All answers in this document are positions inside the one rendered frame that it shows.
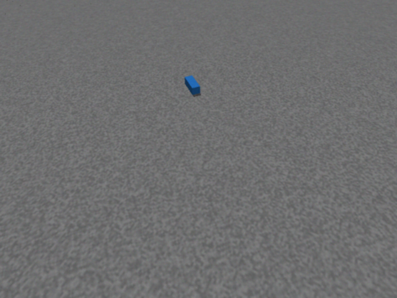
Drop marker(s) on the carton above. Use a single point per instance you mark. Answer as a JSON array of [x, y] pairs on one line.
[[192, 85]]

